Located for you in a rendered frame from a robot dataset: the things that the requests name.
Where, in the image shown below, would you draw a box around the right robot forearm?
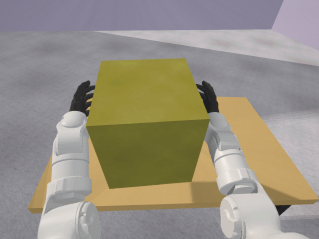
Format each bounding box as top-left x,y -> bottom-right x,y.
204,112 -> 281,227

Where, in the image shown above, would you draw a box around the robot right upper arm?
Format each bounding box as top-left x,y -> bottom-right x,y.
220,193 -> 310,239

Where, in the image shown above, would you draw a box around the robot left upper arm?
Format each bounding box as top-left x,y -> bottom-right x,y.
38,201 -> 102,239

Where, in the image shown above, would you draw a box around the left robot forearm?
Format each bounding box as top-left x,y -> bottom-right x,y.
37,111 -> 92,239

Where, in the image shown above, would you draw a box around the right robot hand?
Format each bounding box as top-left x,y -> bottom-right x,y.
196,80 -> 219,113

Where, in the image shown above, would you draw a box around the carton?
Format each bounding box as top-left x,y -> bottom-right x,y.
86,58 -> 210,189

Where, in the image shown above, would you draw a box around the left robot hand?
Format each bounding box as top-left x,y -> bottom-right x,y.
69,80 -> 95,117

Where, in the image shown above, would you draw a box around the table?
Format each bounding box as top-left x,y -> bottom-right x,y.
28,93 -> 319,216

